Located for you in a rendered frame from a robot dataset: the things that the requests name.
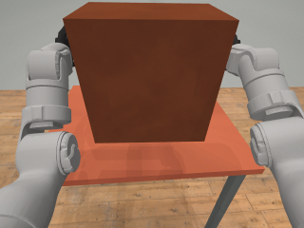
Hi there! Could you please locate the table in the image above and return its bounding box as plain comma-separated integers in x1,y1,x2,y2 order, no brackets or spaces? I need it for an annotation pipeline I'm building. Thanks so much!
48,85,265,228

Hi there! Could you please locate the robot left upper arm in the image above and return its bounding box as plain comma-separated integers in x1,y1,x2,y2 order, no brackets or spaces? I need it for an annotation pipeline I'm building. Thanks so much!
0,131,81,228

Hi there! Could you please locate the carton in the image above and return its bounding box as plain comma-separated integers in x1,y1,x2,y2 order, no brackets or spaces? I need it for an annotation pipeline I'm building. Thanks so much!
63,2,239,143

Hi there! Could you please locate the left robot hand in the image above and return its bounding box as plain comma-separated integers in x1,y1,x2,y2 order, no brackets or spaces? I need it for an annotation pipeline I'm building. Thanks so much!
55,26,75,67

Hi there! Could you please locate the right robot forearm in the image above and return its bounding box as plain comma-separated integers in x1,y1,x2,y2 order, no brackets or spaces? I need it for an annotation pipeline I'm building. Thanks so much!
226,44,304,122

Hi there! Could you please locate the robot right upper arm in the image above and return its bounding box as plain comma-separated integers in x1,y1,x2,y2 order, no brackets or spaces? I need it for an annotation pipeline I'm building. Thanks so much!
250,116,304,228

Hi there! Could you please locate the left robot forearm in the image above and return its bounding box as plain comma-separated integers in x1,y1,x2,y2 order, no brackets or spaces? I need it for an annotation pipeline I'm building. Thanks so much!
15,43,73,173

